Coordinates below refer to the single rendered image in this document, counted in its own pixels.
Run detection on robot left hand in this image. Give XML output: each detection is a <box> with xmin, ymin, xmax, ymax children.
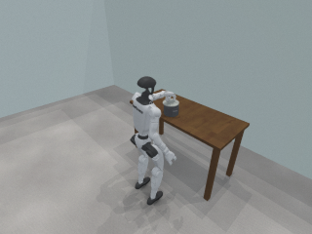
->
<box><xmin>165</xmin><ymin>91</ymin><xmax>176</xmax><ymax>102</ymax></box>

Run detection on table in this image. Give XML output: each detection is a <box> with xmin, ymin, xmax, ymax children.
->
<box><xmin>130</xmin><ymin>89</ymin><xmax>250</xmax><ymax>201</ymax></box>

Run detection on lid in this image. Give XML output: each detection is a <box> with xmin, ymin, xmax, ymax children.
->
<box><xmin>163</xmin><ymin>100</ymin><xmax>179</xmax><ymax>107</ymax></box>

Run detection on humanoid robot head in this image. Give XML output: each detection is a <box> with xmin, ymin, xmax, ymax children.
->
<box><xmin>136</xmin><ymin>76</ymin><xmax>156</xmax><ymax>105</ymax></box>

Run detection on pot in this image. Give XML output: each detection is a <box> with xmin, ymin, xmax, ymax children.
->
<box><xmin>164</xmin><ymin>105</ymin><xmax>179</xmax><ymax>117</ymax></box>

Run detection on robot left shin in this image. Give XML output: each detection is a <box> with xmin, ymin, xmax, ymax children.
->
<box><xmin>137</xmin><ymin>155</ymin><xmax>149</xmax><ymax>184</ymax></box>

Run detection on robot right hand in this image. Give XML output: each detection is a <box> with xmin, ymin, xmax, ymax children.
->
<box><xmin>165</xmin><ymin>151</ymin><xmax>176</xmax><ymax>165</ymax></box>

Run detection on robot right forearm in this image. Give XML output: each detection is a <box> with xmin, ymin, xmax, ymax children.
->
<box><xmin>152</xmin><ymin>133</ymin><xmax>170</xmax><ymax>155</ymax></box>

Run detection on robot left forearm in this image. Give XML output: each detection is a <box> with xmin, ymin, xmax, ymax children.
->
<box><xmin>152</xmin><ymin>91</ymin><xmax>169</xmax><ymax>100</ymax></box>

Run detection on right robot upper arm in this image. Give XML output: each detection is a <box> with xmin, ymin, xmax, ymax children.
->
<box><xmin>148</xmin><ymin>105</ymin><xmax>162</xmax><ymax>140</ymax></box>

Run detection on left robot upper arm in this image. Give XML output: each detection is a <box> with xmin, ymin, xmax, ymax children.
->
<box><xmin>132</xmin><ymin>92</ymin><xmax>154</xmax><ymax>101</ymax></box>

